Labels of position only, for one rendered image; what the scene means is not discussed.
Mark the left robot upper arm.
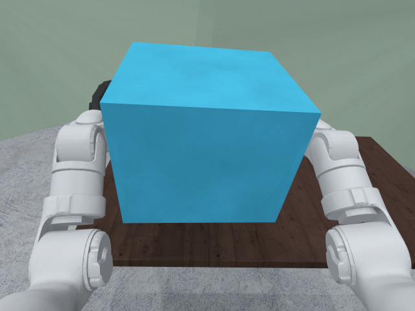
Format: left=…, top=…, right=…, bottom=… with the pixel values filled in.
left=0, top=229, right=113, bottom=311

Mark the carton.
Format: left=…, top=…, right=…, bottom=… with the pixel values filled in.
left=99, top=42, right=322, bottom=223

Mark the left robot hand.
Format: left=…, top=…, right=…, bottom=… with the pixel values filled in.
left=89, top=80, right=112, bottom=111

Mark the left robot forearm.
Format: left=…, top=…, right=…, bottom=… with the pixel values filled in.
left=29, top=109, right=109, bottom=282

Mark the right robot forearm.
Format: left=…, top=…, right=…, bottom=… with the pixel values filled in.
left=304, top=119, right=412, bottom=274

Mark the table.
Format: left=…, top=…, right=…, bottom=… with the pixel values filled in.
left=75, top=136, right=415, bottom=269

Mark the right robot upper arm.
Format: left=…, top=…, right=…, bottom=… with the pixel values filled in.
left=326, top=221, right=415, bottom=311

